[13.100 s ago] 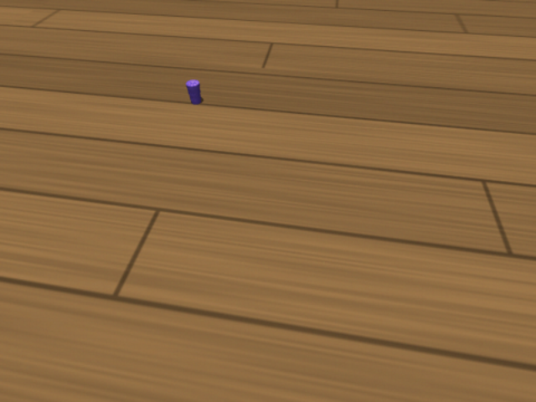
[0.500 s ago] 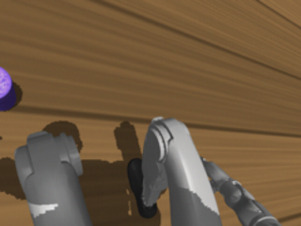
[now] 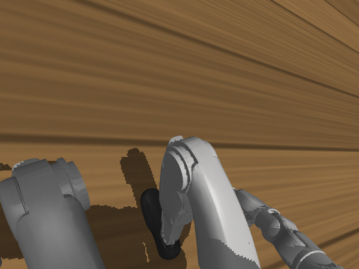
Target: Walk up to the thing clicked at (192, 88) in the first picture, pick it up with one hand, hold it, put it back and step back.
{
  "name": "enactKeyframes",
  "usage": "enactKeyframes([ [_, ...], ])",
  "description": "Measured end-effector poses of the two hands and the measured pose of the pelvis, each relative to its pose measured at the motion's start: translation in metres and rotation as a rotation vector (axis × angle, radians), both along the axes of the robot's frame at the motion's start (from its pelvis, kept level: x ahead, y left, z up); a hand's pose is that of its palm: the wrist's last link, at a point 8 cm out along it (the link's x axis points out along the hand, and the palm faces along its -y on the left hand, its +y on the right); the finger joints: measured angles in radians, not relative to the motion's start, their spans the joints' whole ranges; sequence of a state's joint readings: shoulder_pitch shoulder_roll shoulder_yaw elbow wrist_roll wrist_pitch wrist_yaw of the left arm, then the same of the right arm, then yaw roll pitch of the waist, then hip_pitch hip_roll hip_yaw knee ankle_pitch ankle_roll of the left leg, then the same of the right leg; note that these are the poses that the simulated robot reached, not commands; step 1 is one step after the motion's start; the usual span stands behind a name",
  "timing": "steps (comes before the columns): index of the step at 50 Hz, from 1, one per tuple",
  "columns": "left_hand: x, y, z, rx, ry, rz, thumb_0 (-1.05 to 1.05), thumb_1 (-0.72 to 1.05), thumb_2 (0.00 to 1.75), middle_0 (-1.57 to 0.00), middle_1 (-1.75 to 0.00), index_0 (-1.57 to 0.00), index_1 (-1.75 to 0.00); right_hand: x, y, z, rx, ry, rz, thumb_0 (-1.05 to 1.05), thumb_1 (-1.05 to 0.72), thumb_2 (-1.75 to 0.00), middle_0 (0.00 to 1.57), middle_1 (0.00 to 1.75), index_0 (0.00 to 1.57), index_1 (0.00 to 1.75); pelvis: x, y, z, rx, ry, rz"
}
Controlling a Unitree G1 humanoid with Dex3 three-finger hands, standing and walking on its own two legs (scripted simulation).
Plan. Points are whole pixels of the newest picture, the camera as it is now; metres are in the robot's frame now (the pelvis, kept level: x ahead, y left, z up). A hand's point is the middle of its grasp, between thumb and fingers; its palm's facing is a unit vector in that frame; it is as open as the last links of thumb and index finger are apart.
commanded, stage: rest palm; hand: left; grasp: from the side
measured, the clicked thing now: out of the picture +0.45 +0.32 -0.21
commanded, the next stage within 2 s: close in 0.24 s
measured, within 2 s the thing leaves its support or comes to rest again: leaves its support in 1.42 s
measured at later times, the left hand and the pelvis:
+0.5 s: hand out of the picture +0.41 +0.32 -0.17, palm faces +0.45 -0.89 +0.02, open 15.5 cm; pelvis +0.00 +0.00 +0.00, yaw -1 degrees
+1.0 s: hand out of the picture +0.43 +0.33 -0.17, palm faces +0.48 -0.88 +0.01, open 11.3 cm; pelvis +0.00 +0.01 +0.00, yaw -2 degrees
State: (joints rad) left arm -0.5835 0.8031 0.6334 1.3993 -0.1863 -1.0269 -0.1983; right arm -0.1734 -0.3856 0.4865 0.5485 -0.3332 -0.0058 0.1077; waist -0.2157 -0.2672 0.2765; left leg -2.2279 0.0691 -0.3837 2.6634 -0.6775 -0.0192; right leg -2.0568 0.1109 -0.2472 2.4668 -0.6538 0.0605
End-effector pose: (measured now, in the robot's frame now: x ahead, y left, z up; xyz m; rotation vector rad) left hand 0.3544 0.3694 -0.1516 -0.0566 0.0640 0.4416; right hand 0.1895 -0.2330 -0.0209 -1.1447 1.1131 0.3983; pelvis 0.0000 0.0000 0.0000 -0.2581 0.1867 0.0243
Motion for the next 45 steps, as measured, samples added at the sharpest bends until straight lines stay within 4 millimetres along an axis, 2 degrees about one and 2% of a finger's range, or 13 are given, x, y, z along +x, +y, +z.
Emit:
enactKeyframes([
  [21,0.013,-0.009,-0.016,0.031,-0.001,0.019,-0.01,-0.38,0.18,-0.08,-0.1,-0.07,-0.1,-0.013,0.002,0.002,-0.05,0.078,-0.007,0.0,-0.91,-0.9,0.2,0.3,0.21,0.3,0.002,0.004,0.0,-0.029,-0.008,-0.011],
  [35,0.025,-0.01,-0.014,0.044,-0.007,0.027,0.0,0.03,0.48,-0.4,-0.41,-0.4,-0.4,-0.019,-0.001,0.005,-0.073,0.081,-0.018,0.0,-0.89,-0.9,0.2,0.3,0.21,0.3,-0.001,0.004,0.001,-0.033,-0.018,-0.022],
  [40,0.027,-0.008,-0.014,0.04,-0.001,0.035,0.0,0.01,0.52,-0.53,-0.54,-0.44,-0.54,-0.023,-0.001,0.006,-0.073,0.086,-0.021,0.0,-0.89,-0.9,0.2,0.3,0.21,0.3,-0.001,0.005,0.002,-0.034,-0.016,-0.024],
  [45,0.029,-0.005,-0.014,0.034,-0.004,0.052,0.01,-0.1,0.59,-0.57,-0.66,-0.52,-0.68,-0.023,0.001,0.008,-0.078,0.09,-0.02,0.0,-0.89,-0.9,0.2,0.3,0.21,0.3,-0.001,0.005,0.003,-0.036,-0.014,-0.026],
])
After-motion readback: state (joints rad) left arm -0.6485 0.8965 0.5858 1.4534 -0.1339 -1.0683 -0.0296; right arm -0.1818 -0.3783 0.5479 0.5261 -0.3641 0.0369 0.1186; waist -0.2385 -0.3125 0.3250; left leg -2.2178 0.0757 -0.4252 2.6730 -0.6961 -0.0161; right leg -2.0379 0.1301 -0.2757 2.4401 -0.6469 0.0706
